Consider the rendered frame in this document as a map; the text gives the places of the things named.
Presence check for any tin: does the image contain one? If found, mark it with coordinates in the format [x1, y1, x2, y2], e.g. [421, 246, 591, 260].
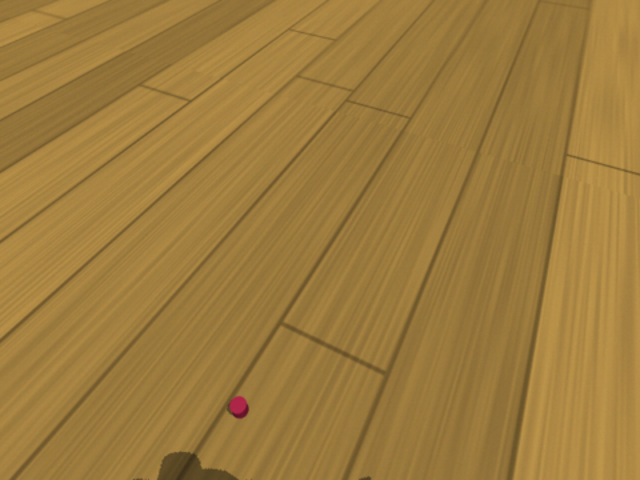
[230, 396, 249, 419]

